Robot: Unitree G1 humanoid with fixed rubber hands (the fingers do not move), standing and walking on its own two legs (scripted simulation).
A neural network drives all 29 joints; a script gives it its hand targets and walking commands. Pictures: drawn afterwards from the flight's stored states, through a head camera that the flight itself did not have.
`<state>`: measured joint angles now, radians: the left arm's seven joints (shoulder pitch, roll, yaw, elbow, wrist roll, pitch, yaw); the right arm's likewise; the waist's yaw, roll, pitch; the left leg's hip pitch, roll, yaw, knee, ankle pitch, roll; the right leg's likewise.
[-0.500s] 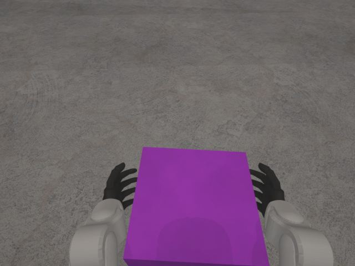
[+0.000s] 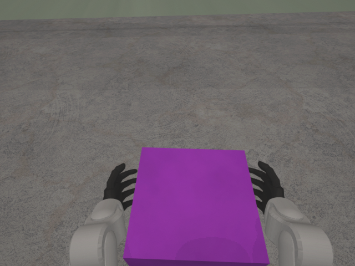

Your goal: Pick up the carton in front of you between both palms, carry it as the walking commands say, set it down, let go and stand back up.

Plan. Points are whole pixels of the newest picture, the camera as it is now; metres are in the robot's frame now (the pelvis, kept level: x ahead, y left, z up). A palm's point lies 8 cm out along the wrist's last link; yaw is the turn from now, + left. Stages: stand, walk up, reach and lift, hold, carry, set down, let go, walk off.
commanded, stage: carry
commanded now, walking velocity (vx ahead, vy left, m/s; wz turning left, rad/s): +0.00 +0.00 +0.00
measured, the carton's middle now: (190, 220) +0.23 +0.01 +0.01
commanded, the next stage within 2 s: none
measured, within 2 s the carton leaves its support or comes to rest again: neither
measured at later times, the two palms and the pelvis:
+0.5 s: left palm (114, 217) +0.21 +0.16 +0.06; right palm (266, 216) +0.22 -0.14 +0.06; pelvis -0.03 +0.01 +0.00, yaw +0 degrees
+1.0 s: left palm (115, 217) +0.22 +0.16 +0.03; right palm (259, 216) +0.23 -0.14 +0.03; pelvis -0.07 +0.01 +0.00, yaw +0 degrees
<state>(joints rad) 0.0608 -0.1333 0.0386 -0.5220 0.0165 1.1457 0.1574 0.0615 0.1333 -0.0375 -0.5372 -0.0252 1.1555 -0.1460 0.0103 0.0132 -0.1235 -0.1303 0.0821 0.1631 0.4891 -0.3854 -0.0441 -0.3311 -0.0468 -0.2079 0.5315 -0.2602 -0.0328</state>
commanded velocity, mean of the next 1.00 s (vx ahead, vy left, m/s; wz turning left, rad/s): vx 0.00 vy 0.00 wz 0.00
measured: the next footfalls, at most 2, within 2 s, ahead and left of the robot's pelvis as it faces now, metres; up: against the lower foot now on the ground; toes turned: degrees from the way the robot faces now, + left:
none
